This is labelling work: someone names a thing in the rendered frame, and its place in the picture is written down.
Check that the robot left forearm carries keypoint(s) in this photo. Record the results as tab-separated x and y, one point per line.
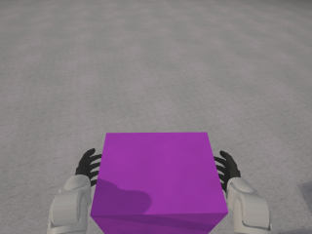
69	211

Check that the carton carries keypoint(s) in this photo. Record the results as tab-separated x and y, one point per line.
158	183

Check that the robot right hand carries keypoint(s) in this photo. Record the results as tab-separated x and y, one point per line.
230	170

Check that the robot right forearm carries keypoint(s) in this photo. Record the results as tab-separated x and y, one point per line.
251	212

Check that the robot left hand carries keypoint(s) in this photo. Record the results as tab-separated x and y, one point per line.
84	168

